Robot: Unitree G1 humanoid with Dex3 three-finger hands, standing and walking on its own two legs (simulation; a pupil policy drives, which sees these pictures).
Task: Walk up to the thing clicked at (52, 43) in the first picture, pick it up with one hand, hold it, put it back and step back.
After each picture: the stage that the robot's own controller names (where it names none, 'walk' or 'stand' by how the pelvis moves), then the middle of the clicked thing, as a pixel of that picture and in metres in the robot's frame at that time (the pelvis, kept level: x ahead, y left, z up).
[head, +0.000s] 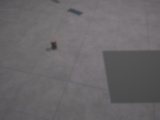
stand; (53, 44) +1.44 +0.40 -0.72
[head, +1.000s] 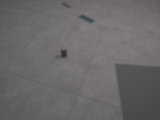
walk; (64, 52) +1.32 +0.19 -0.70
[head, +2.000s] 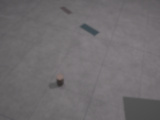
walk; (60, 80) +0.83 +0.18 -0.71
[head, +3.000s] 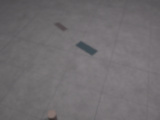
walk; (52, 116) +0.53 +0.23 -0.71
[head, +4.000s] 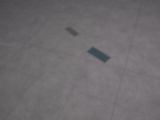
stand; out of the picture +0.42 +0.21 -0.70
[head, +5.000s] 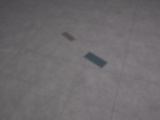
stand; out of the picture +0.38 +0.20 -0.72
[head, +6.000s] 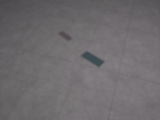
stand; out of the picture +0.38 +0.21 -0.72
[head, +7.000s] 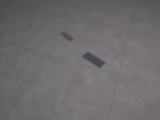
stand; out of the picture +0.40 +0.21 -0.73
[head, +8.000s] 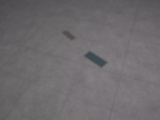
stand; out of the picture +0.38 +0.20 -0.73
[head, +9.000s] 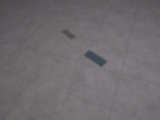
go down; out of the picture +0.39 +0.20 -0.73
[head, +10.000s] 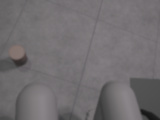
go down; (18, 56) +0.47 +0.25 -0.32
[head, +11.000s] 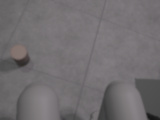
approach; (20, 56) +0.46 +0.26 -0.30
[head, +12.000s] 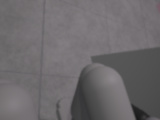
close in; out of the picture +0.45 +0.30 -0.22
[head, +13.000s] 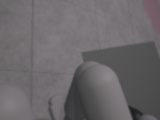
close; out of the picture +0.44 +0.31 -0.23
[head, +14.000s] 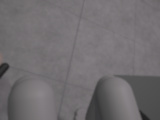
lift; out of the picture +0.37 +0.29 -0.14
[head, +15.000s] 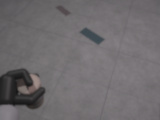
lift; (31, 92) +0.32 +0.19 +0.01
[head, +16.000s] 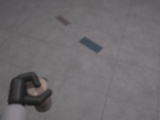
hold; (40, 95) +0.33 +0.17 -0.02
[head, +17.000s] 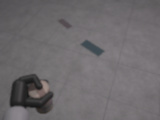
hold; (41, 97) +0.32 +0.17 -0.02
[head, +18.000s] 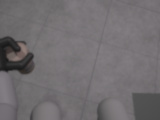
crouch; (21, 59) +0.44 +0.21 -0.09
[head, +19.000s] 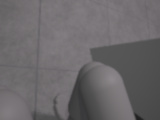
lower; out of the picture +0.43 +0.30 -0.23
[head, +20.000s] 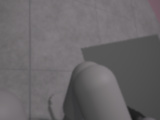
lower; out of the picture +0.43 +0.31 -0.23
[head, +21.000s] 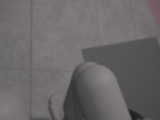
lower; out of the picture +0.43 +0.31 -0.23
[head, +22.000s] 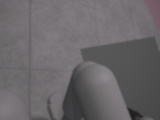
lower; out of the picture +0.43 +0.31 -0.23
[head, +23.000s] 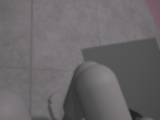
loosen; out of the picture +0.44 +0.31 -0.23
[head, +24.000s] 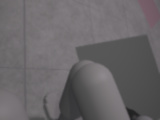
withdraw; out of the picture +0.43 +0.30 -0.23
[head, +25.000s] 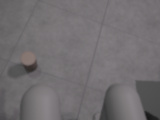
walk; (29, 62) +0.46 +0.24 -0.31
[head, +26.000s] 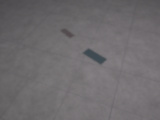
stand; out of the picture +0.39 +0.18 -0.65
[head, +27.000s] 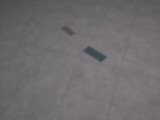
stand; out of the picture +0.41 +0.19 -0.67
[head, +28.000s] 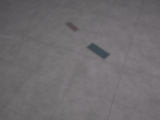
stand; out of the picture +0.41 +0.19 -0.68
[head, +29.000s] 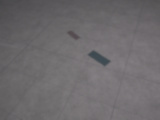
walk; out of the picture +0.42 +0.19 -0.72
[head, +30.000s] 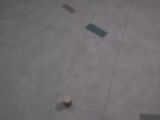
walk; (67, 101) +0.55 +0.16 -0.71
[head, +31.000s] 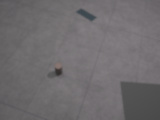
walk; (58, 69) +0.84 +0.20 -0.70
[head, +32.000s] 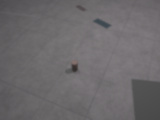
stand; (74, 65) +1.06 +0.17 -0.71
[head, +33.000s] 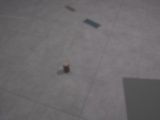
stand; (66, 67) +1.06 +0.20 -0.72
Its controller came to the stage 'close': yes
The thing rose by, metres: 0.70
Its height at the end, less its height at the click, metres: +0.00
